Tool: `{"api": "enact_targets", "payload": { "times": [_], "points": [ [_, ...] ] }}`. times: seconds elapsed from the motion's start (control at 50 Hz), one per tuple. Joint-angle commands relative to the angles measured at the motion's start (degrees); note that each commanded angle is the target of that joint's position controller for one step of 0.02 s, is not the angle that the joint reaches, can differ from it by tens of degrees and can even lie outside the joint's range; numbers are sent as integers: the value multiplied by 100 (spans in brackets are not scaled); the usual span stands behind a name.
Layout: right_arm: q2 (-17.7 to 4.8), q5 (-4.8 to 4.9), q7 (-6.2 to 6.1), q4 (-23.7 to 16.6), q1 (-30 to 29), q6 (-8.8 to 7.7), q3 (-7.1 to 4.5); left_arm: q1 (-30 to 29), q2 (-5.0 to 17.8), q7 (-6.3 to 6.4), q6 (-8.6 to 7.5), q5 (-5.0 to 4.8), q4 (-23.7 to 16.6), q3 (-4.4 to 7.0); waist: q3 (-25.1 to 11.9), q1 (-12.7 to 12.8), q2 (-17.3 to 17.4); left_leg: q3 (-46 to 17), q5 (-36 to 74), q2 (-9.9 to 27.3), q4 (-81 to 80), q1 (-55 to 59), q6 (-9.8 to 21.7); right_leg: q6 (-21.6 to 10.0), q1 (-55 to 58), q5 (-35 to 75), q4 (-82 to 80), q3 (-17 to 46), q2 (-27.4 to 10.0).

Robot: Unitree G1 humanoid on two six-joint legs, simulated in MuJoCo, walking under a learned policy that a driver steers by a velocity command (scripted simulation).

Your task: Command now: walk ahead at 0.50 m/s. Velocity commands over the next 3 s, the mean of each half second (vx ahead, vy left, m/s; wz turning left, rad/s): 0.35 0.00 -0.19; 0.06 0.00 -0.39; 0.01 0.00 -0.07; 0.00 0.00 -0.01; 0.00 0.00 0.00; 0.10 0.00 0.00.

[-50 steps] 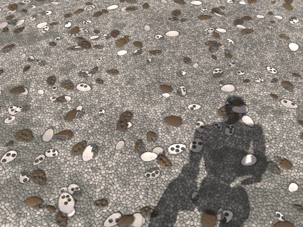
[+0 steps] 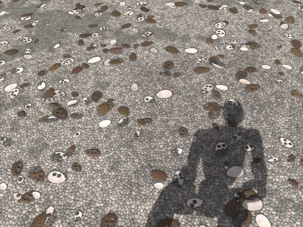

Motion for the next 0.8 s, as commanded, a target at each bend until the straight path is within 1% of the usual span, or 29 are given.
{"api": "enact_targets", "payload": {
  "times": [0.02, 0.1, 0.14, 0.16, 0.18, 0.2, 0.22, 0.24, 0.26, 0.28, 0.3, 0.32, 0.34, 0.36, 0.38, 0.4, 0.44, 0.48, 0.52, 0.56, 0.58, 0.64, 0.68, 0.7, 0.72, 0.74, 0.76, 0.78, 0.8],
  "points": [
    [-144, 39, 11, -434, -574, -52, 34, 223, 710, 22, -81, -1, -194, 95, 374, 13, -569, 258, 484, -132, -753, -101, -43, -517, -163, 1952, -552, 786, -1472],
    [-187, 44, -9, -648, -1106, -95, 65, 561, 735, 72, -51, 54, -47, 87, 451, 168, -624, 371, 436, -304, -1425, -100, 122, -553, 532, 2481, -335, 724, -1652],
    [-254, 46, -17, -718, -1144, -137, 47, 543, 795, 109, -29, 87, -5, 105, 465, 101, -644, 370, 104, -381, -1656, 16, 272, -538, 843, 2967, -99, 715, -1793],
    [-288, 47, -30, -703, -1017, -165, 30, 452, 833, 125, -21, 97, -6, 115, 410, 1, -661, 409, -113, -474, -1785, 281, 370, -490, 908, 3485, 122, 658, -1820],
    [-354, 42, -63, -635, -738, -197, -8, 374, 864, 133, -13, 102, -9, 123, 271, -140, -683, 452, -341, -634, -1901, 793, 463, -427, 865, 4264, 532, 661, -1807],
    [-423, 17, -114, -416, -56, -254, -60, 294, 878, 132, 8, 102, 2, 123, -24, -420, -652, 485, -328, -831, -2146, 1547, 559, -329, 808, 4952, 1333, 639, -1681],
    [-555, -70, -179, -98, 929, -347, -124, 181, 835, 125, 19, 33, -39, 99, -551, -818, -481, 377, 427, -706, -2501, 2863, 688, -174, 273, 4570, 2476, 494, -1407],
    [-1069, -230, -259, 56, 1872, -418, -242, 200, 604, 120, -1, -85, -264, 20, -1370, -1017, 115, -920, 1643, 687, -2326, 4467, 924, -10, -984, 2213, 4183, 302, -998],
    [-1500, -160, -211, -14, 1733, -359, -339, 1209, 96, 154, 59, -334, -176, -50, -2133, -539, 1259, -2987, 3431, 2277, -2604, 5539, 1815, 176, -2560, -2452, 6061, 219, 20],
    [-1177, 101, -181, -152, 1374, -292, -301, 696, 749, 218, 151, -117, -139, 137, -1826, -536, 120, -2571, 3652, 1891, -2656, 4827, 1695, 133, -2614, -2014, 6362, 871, -311],
    [-778, 110, -185, -229, 797, -307, -166, 210, 648, 209, 162, -76, -297, 157, -1027, -340, 67, -1645, 3884, 1674, -2763, 4077, 1491, 163, -2794, -1662, 6258, 864, -487],
    [-477, 93, -193, -251, 547, -316, -81, 13, 532, 191, 188, -18, -336, 156, -548, -230, -51, -1039, 3806, 1384, -3004, 3471, 1224, 201, -2786, -1412, 5967, 801, -675],
    [-341, 103, -243, -238, 488, -321, -37, -72, 524, 149, 268, 52, -343, 197, -337, -147, 85, -639, 3579, 1151, -3176, 3081, 1026, 246, -2670, -1229, 5735, 786, -780],
    [-310, 116, -294, -225, 421, -306, -19, 54, 460, 97, 371, 99, -346, 209, -289, -2, 226, -319, 3454, 1013, -3303, 2731, 951, 320, -2457, -1126, 5642, 699, -784],
    [-332, 106, -315, -208, 535, -326, -11, 74, 400, 65, 446, 106, -369, 230, -339, 40, 224, -130, 3664, 983, -3328, 2594, 913, 350, -2325, -1000, 5621, 650, -720],
    [-437, 99, -325, -212, 599, -349, -28, 99, 346, 48, 506, 90, -406, 240, -449, 106, 214, 12, 3809, 991, -3335, 2592, 961, 384, -2323, -899, 5610, 598, -667],
    [-570, 90, -348, -261, 573, -350, -60, -53, 321, 40, 611, 103, -513, 252, -451, 174, 244, 289, 3555, 1000, -3386, 2479, 1039, 434, -2497, -663, 5464, 524, -692],
    [-545, 79, -380, -281, 554, -303, -47, -417, 334, 11, 683, 130, -714, 243, -316, 155, 350, 536, 3155, 933, -3417, 2475, 1022, 468, -2749, -342, 4940, 451, -788],
    [-553, 84, -403, -283, 572, -247, -46, -756, 303, -45, 719, 140, -893, 200, -272, 86, 449, 785, 2795, 855, -3389, 2478, 980, 478, -2669, -12, 4269, 332, -830],
    [-659, 82, -404, -289, 639, -201, -78, -1041, 295, -94, 741, 135, -1052, 159, -298, -15, 451, 919, 2580, 928, -3329, 2497, 994, 443, -2438, 129, 3741, 185, -808],
    [-719, 73, -396, -287, 692, -171, -100, -1150, 328, -110, 752, 137, -1123, 155, -319, -68, 426, 935, 2454, 993, -3275, 2561, 1005, 420, -2362, 83, 3561, 118, -783],
    [-877, 37, -361, -307, 793, -37, -176, -1392, 468, -136, 788, 148, -1332, 184, -293, -202, 432, 872, 1926, 1235, -3038, 2766, 1002, 334, -2277, -497, 3209, -2, -730],
    [-960, 25, -353, -337, 811, 60, -227, -1475, 520, -144, 795, 129, -1464, 209, -238, -267, 453, 771, 1534, 1410, -2834, 2884, 951, 257, -2223, -959, 2933, -22, -719],
    [-994, 21, -356, -346, 826, 101, -251, -1475, 524, -140, 775, 109, -1522, 218, -223, -283, 436, 750, 1361, 1462, -2661, 2925, 878, 209, -2121, -1080, 2686, -33, -694],
    [-1036, 25, -363, -350, 813, 148, -276, -1384, 502, -129, 727, 100, -1548, 220, -249, -205, 323, 835, 1158, 1424, -2347, 2876, 717, 152, -1832, -864, 2200, -56, -643],
    [-1025, 3, -356, -295, 957, 198, -291, -1179, 571, -101, 637, 125, -1516, 237, -369, -87, -28, 966, 744, 1223, -1784, 2635, 438, 65, -1255, -154, 1464, 176, -635],
    [-759, 6, -318, -389, 1150, 231, -232, -865, 1151, -25, 528, 212, -1478, 374, -622, -50, -1258, 1360, -370, 646, -365, 1927, 68, -188, -486, 1374, 788, 1504, -1571],
    [-322, 92, -327, -768, 849, 275, -102, -670, 1752, 27, 538, 77, -1490, 524, -660, 91, -2259, 1158, -3326, -547, 694, 558, -266, -1297, -130, 3570, 604, 3279, -2918],
    [-579, 49, -354, -697, 543, 382, -139, -355, 1443, 59, 556, -9, -1348, 476, -788, 249, -1038, 336, -3229, -378, 1375, 558, -302, -1530, -89, 3692, 749, 2730, -2795]
  ]
}}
